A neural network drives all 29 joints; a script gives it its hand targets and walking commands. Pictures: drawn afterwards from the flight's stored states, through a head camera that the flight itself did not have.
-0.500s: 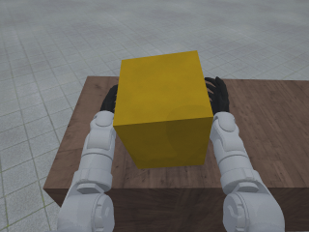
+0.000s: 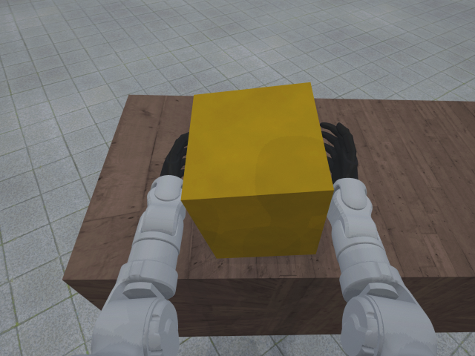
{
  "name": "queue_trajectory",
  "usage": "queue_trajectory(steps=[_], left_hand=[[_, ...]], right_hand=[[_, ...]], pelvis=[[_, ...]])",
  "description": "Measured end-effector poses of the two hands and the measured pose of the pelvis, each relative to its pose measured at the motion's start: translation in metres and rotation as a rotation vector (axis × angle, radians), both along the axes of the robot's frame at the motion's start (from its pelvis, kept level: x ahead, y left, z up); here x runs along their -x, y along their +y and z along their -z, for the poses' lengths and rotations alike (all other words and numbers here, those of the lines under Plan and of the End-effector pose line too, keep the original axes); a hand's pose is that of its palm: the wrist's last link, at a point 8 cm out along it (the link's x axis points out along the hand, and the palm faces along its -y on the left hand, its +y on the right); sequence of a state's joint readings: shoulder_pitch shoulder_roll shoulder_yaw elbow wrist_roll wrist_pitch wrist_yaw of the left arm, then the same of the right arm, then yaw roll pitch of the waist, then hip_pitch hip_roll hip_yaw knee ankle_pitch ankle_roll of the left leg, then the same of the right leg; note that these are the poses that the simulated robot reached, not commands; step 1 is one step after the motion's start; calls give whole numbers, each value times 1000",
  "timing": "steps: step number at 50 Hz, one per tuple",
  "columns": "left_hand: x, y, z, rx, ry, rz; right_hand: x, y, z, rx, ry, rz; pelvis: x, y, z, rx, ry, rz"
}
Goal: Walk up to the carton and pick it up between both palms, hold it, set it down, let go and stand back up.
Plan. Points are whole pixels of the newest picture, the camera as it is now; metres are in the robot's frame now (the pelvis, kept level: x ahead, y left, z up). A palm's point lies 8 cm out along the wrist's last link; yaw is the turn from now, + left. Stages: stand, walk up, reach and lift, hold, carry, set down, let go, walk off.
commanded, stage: set down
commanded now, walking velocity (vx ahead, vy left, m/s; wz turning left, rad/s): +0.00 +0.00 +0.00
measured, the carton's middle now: (258, 179) +0.41 -0.02 +0.05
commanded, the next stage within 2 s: none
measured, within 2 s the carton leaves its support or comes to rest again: neither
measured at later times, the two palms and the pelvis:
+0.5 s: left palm (187, 184) +0.41 +0.11 +0.02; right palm (339, 180) +0.41 -0.18 +0.05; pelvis +0.01 -0.01 +0.00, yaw +0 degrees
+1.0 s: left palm (192, 190) +0.40 +0.10 +0.02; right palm (347, 191) +0.39 -0.19 +0.05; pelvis -0.01 -0.01 +0.00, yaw -1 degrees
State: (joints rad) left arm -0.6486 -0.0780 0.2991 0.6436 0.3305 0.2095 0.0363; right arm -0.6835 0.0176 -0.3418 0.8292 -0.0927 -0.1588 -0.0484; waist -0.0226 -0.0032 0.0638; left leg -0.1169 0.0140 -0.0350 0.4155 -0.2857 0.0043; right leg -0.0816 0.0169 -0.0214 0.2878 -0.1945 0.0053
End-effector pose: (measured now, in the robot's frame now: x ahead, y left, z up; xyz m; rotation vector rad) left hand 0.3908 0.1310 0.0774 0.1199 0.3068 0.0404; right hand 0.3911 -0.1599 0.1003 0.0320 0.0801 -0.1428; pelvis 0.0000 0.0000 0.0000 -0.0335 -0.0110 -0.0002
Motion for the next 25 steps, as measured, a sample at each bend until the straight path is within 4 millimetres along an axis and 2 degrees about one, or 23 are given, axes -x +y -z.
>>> queue_trajectory(steps=[17,25], left_hand=[[-15,-10,45,-6,35,-10],[-21,-17,53,-6,23,-23]], right_hand=[[-17,-9,41,40,48,-9],[-23,-16,52,29,75,-8]], pelvis=[[-3,-4,1,-6,185,7],[-7,-10,2,-12,263,9]])
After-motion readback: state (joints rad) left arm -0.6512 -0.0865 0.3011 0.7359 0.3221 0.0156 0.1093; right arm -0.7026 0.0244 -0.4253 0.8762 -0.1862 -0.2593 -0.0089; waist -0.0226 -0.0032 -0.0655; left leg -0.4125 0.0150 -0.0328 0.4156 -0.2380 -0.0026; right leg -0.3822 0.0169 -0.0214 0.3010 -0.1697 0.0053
